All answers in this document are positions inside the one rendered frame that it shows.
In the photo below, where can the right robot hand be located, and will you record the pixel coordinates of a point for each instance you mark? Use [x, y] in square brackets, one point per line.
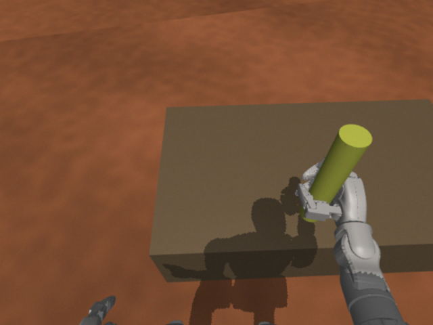
[349, 204]

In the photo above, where can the right robot arm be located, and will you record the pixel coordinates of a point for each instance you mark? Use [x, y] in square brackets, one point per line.
[365, 290]

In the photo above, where can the can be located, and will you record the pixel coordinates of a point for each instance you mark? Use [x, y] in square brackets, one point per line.
[347, 149]

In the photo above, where can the left robot hand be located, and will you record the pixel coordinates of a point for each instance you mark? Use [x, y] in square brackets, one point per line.
[98, 312]

